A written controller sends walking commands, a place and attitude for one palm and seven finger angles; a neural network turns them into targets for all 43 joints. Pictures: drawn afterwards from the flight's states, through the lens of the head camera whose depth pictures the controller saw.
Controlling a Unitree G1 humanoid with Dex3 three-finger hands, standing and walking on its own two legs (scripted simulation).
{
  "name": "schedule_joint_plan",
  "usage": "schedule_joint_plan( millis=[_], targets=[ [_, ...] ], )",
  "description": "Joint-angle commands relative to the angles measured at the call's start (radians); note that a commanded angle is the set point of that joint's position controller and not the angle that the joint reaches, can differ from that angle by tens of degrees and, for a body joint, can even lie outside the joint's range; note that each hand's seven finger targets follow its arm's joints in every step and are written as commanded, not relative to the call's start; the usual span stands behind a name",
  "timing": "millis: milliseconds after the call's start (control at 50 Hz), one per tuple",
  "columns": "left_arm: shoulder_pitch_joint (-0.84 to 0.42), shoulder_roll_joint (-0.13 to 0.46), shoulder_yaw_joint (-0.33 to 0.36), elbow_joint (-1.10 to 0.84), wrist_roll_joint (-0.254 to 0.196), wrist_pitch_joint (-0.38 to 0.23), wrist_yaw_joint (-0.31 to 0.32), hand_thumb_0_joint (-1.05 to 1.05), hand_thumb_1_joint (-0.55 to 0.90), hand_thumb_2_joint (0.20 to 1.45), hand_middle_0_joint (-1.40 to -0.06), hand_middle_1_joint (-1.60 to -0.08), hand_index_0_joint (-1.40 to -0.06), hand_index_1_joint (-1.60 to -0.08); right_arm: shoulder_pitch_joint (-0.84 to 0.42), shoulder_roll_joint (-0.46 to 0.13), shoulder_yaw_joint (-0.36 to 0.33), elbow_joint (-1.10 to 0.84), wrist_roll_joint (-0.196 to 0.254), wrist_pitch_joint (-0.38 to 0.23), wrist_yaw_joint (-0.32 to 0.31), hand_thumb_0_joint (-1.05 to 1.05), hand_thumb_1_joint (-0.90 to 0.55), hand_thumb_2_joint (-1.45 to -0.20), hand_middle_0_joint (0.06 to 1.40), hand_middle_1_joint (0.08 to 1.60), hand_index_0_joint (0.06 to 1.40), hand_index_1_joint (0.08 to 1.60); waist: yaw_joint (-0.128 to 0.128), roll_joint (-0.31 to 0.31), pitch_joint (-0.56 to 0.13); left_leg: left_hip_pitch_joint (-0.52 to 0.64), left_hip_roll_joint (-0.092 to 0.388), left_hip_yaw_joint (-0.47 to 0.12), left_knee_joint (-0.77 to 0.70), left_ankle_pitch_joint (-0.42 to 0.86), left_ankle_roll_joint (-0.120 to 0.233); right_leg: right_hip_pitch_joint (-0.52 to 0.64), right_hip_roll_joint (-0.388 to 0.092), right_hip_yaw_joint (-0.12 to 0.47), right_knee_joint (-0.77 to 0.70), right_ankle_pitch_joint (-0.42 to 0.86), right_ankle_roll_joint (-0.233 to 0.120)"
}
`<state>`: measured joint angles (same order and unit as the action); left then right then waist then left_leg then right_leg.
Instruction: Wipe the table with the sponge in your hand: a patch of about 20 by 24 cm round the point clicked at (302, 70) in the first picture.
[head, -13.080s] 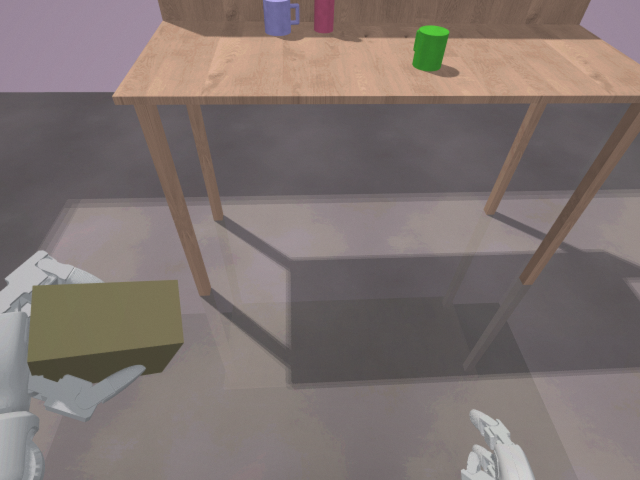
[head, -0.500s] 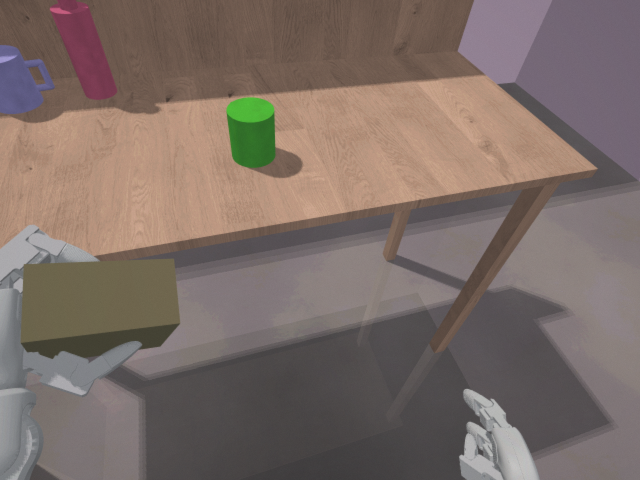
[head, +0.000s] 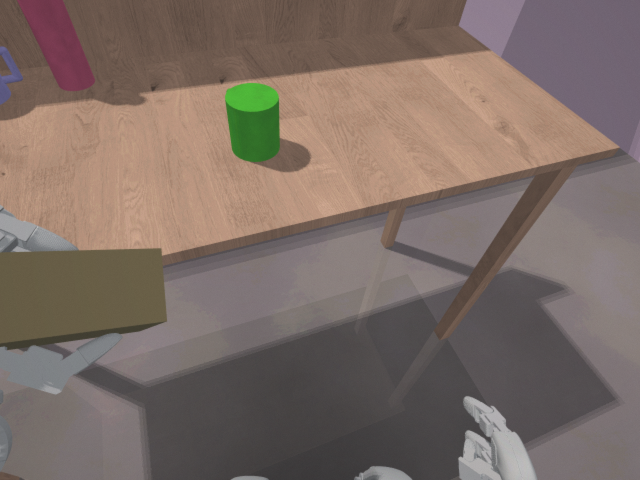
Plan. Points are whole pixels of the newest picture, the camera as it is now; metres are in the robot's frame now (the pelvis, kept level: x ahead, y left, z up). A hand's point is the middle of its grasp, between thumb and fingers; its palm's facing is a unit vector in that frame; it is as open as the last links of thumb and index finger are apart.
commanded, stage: shuffle to correct the standing spot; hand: left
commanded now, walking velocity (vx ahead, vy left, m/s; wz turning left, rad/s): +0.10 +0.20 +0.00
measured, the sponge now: (103, 298) +0.23 +0.23 +0.16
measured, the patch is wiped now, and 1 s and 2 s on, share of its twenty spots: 0.00 0.00 0.00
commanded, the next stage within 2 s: come to a stop and stand still in 0.70 s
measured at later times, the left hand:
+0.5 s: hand (12, 247) +0.26 +0.31 +0.19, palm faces +0.38 -0.80 -0.46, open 10.4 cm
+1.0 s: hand out of the picture +0.25 +0.40 +0.19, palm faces +0.43 -0.80 -0.42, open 10.4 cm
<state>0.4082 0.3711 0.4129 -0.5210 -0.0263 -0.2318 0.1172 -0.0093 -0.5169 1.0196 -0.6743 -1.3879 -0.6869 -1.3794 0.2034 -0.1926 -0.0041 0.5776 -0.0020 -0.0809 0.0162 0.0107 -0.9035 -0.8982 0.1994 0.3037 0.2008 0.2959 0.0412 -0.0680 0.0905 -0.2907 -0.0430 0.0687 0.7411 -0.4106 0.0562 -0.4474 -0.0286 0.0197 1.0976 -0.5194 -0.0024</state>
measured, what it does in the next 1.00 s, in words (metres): steps to the left: right foot, then left foot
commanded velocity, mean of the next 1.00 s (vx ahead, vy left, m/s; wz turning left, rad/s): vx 0.06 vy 0.12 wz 0.00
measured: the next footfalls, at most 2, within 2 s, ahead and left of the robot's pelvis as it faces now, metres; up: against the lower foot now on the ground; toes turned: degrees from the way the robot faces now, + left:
right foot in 0.14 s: +0.08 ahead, -0.07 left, +0.00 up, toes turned -7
left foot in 0.46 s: +0.10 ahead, +0.27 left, +0.00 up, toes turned +1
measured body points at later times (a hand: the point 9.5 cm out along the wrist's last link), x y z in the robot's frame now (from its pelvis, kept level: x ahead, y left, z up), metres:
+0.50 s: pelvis +0.03 +0.07 +0.01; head +0.07 +0.08 +0.45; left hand +0.23 +0.35 +0.21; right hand +0.20 -0.19 -0.07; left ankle +0.08 +0.24 -0.71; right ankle +0.04 -0.06 -0.71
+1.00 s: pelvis +0.03 +0.14 +0.01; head +0.06 +0.15 +0.46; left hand +0.22 +0.44 +0.21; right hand +0.21 -0.05 -0.07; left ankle +0.07 +0.27 -0.71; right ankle +0.04 +0.07 -0.71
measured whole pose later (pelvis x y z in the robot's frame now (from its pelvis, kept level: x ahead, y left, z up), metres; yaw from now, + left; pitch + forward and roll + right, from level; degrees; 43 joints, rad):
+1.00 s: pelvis +0.03 +0.14 +0.01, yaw +1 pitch -1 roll +1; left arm 0.43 0.37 0.39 -0.53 -0.02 -0.17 0.14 -0.01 -0.52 1.02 -0.67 -1.39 -0.69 -1.38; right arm 0.20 -0.14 0.04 0.60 0.00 -0.14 0.01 0.01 -0.90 -0.90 0.20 0.30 0.20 0.30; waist 0.02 -0.05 0.08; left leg -0.33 0.01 0.07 0.62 -0.26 0.00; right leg -0.29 0.00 -0.07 0.66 -0.36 0.00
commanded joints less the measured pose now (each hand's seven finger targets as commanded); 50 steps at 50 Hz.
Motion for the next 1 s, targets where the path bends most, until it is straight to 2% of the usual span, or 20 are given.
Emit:
schedule_joint_plan(
  millis=[0,80,100,120,140,200,260,380,480,500,560,600,620,660,740,760,820,860,940,980],
  targets=[
    [-0.128,0.178,0.071,-0.21,0.003,-0.057,0.02,0.0,0.1,1.3,-1.2,-1.6,-1.2,-1.6,-0.078,-0.139,-0.042,-0.162,0.014,-0.088,-0.013,0.0,-0.9,-0.9,0.2,0.3,0.2,0.3,-0.045,0.175,-0.134,0.21,0.255,-0.27,-0.341,0.634,0.133,-0.123,-0.006,-0.074,-0.08,0.052,-0.005],
    [-0.02,0.184,0.085,-0.212,-0.006,-0.05,0.022,0.0,0.1,1.3,-1.2,-1.6,-1.2,-1.6,-0.097,-0.145,-0.024,-0.176,0.013,-0.084,-0.005,0.0,-0.9,-0.9,0.2,0.3,0.2,0.3,-0.016,0.191,-0.211,-0.052,0.179,-0.132,-0.193,0.444,0.045,0.402,0.005,-0.142,-0.59,0.319,-0.018],
    [0.029,0.207,0.105,-0.176,-0.004,-0.048,0.026,0.0,0.1,1.3,-1.2,-1.6,-1.2,-1.6,-0.102,-0.145,-0.024,-0.181,0.01,-0.072,-0.007,0.0,-0.9,-0.9,0.2,0.3,0.2,0.3,-0.012,0.074,-0.235,-0.198,0.123,-0.091,-0.035,0.317,0.015,0.569,-0.08,-0.027,-0.662,0.389,-0.052],
    [0.029,0.241,0.139,-0.182,-0.011,-0.052,0.032,0.0,0.1,1.3,-1.2,-1.6,-1.2,-1.6,-0.1,-0.129,-0.036,-0.198,0.01,-0.063,-0.004,0.0,-0.9,-0.9,0.2,0.3,0.2,0.3,-0.019,-0.135,-0.263,-0.378,0.028,-0.021,0.253,0.068,-0.027,0.642,-0.334,0.352,-0.748,0.417,-0.163],
    [0.047,0.256,0.192,-0.149,-0.039,-0.056,0.036,0.0,0.1,1.3,-1.2,-1.6,-1.2,-1.6,-0.077,-0.157,-0.046,-0.181,-0.003,-0.052,-0.003,0.0,-0.9,-0.9,0.2,0.3,0.2,0.3,-0.027,-0.114,-0.211,-0.435,0.044,-0.111,0.47,-0.071,-0.062,0.514,-0.472,0.526,-0.815,0.401,-0.227],
    [0.087,0.242,0.196,-0.185,-0.042,-0.058,0.027,0.0,0.1,1.3,-1.2,-1.6,-1.2,-1.6,-0.059,-0.134,-0.047,-0.15,0.011,-0.02,0.014,0.0,-0.9,-0.9,0.2,0.3,0.2,0.3,-0.031,0.016,-0.185,-0.427,0.128,-0.209,0.544,0.006,-0.082,0.385,-0.398,0.33,-0.732,0.56,-0.207],
    [0.064,0.197,0.146,-0.185,-0.023,-0.058,0.031,0.0,0.1,1.3,-1.2,-1.6,-1.2,-1.6,-0.072,-0.113,-0.037,-0.14,0.005,-0.017,-0.006,0.0,-0.9,-0.9,0.2,0.3,0.2,0.3,-0.042,-0.022,-0.17,-0.306,0.15,-0.114,0.335,0.096,-0.082,0.256,-0.3,0.122,-0.72,0.58,-0.143],
    [-0.04,0.218,0.114,-0.257,-0.006,-0.033,0.055,0.0,0.1,1.3,-1.2,-1.6,-1.2,-1.6,-0.072,-0.096,-0.048,-0.147,0.001,-0.08,-0.048,0.0,-0.9,-0.9,0.2,0.3,0.2,0.3,-0.028,-0.051,-0.194,0.074,0.038,0.105,-0.191,0.198,-0.066,0.2,-0.223,0.026,-0.622,0.433,-0.063],
    [0.018,0.213,0.14,-0.217,-0.005,-0.051,0.039,0.0,0.1,1.3,-1.2,-1.6,-1.2,-1.6,-0.039,-0.151,-0.081,-0.169,0.024,-0.1,-0.043,0.0,-0.9,-0.9,0.2,0.3,0.2,0.3,-0.033,0.351,-0.211,0.098,0.266,-0.206,-0.295,0.588,0.078,0.063,0.007,-0.138,-0.195,0.019,0.029],
    [0.021,0.24,0.162,-0.237,-0.006,-0.056,0.035,0.0,0.1,1.3,-1.2,-1.6,-1.2,-1.6,-0.055,-0.148,-0.077,-0.167,0.02,-0.11,-0.039,0.0,-0.9,-0.9,0.2,0.3,0.2,0.3,-0.025,0.407,-0.207,0.107,0.277,-0.193,-0.289,0.593,0.098,0.053,-0.005,-0.126,-0.189,-0.006,0.023],
    [-0.004,0.193,0.124,-0.26,-0.004,-0.057,0.035,0.0,0.1,1.3,-1.2,-1.6,-1.2,-1.6,-0.063,-0.148,-0.061,-0.162,0.025,-0.111,-0.018,0.0,-0.9,-0.9,0.2,0.3,0.2,0.3,-0.021,0.265,-0.21,-0.046,0.203,-0.08,-0.153,0.436,0.021,0.282,-0.02,-0.096,-0.552,0.29,0.005],
    [0.024,0.23,0.144,-0.207,-0.02,-0.04,0.041,0.0,0.1,1.3,-1.2,-1.6,-1.2,-1.6,-0.071,-0.119,-0.064,-0.176,0.028,-0.09,-0.009,0.0,-0.9,-0.9,0.2,0.3,0.2,0.3,-0.027,-0.247,-0.155,-0.271,0.035,0.042,0.179,0.049,-0.09,0.347,-0.336,0.389,-0.746,0.53,-0.126],
    [0.011,0.208,0.131,-0.22,-0.028,-0.038,0.048,0.0,0.1,1.3,-1.2,-1.6,-1.2,-1.6,-0.076,-0.133,-0.07,-0.165,0.024,-0.076,-0.004,0.0,-0.9,-0.9,0.2,0.3,0.2,0.3,-0.02,-0.264,-0.13,-0.329,0.079,-0.055,0.309,-0.053,-0.095,0.364,-0.405,0.42,-0.741,0.617,-0.185],
    [-0.014,0.214,0.145,-0.222,-0.011,-0.038,0.056,0.0,0.1,1.3,-1.2,-1.6,-1.2,-1.6,-0.077,-0.102,-0.035,-0.139,0.012,-0.06,-0.005,0.0,-0.9,-0.9,0.2,0.3,0.2,0.3,-0.025,-0.124,-0.151,-0.283,0.151,-0.146,0.253,-0.107,-0.074,0.318,-0.397,0.292,-0.639,0.703,-0.18],
    [-0.065,0.178,0.103,-0.224,-0.011,-0.04,0.044,0.0,0.1,1.3,-1.2,-1.6,-1.2,-1.6,-0.067,-0.103,-0.038,-0.135,0.014,-0.057,-0.028,0.0,-0.9,-0.9,0.2,0.3,0.2,0.3,-0.061,0.168,-0.202,0.134,0.075,-0.014,-0.282,0.265,-0.059,0.122,-0.116,-0.056,-0.335,0.417,-0.004],
    [-0.084,0.176,0.098,-0.261,-0.012,-0.046,0.039,0.0,0.1,1.3,-1.2,-1.6,-1.2,-1.6,-0.069,-0.133,-0.056,-0.156,0.02,-0.068,-0.033,0.0,-0.9,-0.9,0.2,0.3,0.2,0.3,-0.049,0.342,-0.211,0.164,0.231,-0.213,-0.319,0.423,0.023,0.02,-0.03,-0.105,-0.178,0.132,0.037],
    [-0.086,0.182,0.093,-0.247,-0.008,-0.045,0.03,0.0,0.1,1.3,-1.2,-1.6,-1.2,-1.6,-0.056,-0.114,-0.058,-0.142,0.013,-0.099,-0.03,0.0,-0.9,-0.9,0.2,0.3,0.2,0.3,-0.051,0.325,-0.21,0.13,0.342,-0.425,-0.399,0.438,0.155,-0.076,-0.012,-0.03,0.052,-0.063,0.022],
    [-0.093,0.17,0.077,-0.293,0.004,-0.037,0.033,0.0,0.1,1.3,-1.2,-1.6,-1.2,-1.6,-0.072,-0.119,-0.055,-0.125,0.015,-0.108,-0.026,0.0,-0.9,-0.9,0.2,0.3,0.2,0.3,-0.041,0.212,-0.221,0.138,0.305,-0.292,-0.352,0.53,0.121,0.005,-0.019,-0.041,-0.132,0.035,0.018],
    [-0.041,0.173,0.078,-0.287,-0.001,-0.021,0.041,0.0,0.1,1.3,-1.2,-1.6,-1.2,-1.6,-0.093,-0.121,-0.021,-0.132,0.008,-0.119,-0.027,0.0,-0.9,-0.9,0.2,0.3,0.2,0.3,-0.034,0.281,-0.229,0.024,0.255,-0.186,-0.336,0.339,0.029,0.291,0.032,-0.085,-0.573,0.217,0.008],
    [-0.026,0.193,0.104,-0.211,0.007,-0.018,0.044,0.0,0.1,1.3,-1.2,-1.6,-1.2,-1.6,-0.086,-0.111,-0.017,-0.134,0.0,-0.104,-0.037,0.0,-0.9,-0.9,0.2,0.3,0.2,0.3,-0.036,0.133,-0.21,-0.082,0.164,-0.101,-0.262,0.139,-0.033,0.389,-0.03,0.033,-0.732,0.341,-0.024]
  ],
)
